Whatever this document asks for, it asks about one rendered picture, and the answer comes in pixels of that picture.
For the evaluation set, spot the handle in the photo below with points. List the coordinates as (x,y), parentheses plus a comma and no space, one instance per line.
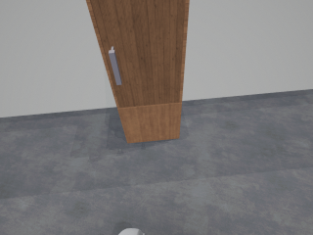
(115,67)

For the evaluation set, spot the cupboard door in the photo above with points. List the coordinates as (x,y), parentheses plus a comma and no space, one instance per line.
(147,38)

